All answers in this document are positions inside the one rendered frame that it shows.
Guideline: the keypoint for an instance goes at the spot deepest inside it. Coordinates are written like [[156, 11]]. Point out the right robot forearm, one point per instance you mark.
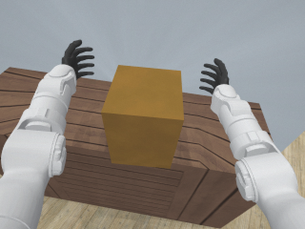
[[240, 125]]

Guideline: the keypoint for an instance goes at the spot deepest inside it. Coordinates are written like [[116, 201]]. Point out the robot right upper arm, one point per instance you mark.
[[268, 181]]

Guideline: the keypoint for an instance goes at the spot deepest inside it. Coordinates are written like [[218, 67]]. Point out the robot left upper arm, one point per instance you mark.
[[31, 159]]

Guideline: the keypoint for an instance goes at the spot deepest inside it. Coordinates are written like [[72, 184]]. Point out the carton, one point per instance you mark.
[[143, 115]]

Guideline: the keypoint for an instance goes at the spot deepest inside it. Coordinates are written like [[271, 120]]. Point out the robot left hand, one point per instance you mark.
[[71, 59]]

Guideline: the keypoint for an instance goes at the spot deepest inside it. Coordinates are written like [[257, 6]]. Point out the pedestal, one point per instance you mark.
[[200, 188]]

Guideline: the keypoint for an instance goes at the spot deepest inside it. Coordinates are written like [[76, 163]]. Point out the left robot forearm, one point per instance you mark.
[[49, 105]]

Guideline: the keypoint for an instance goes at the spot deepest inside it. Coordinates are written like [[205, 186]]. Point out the robot right hand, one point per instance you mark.
[[220, 77]]

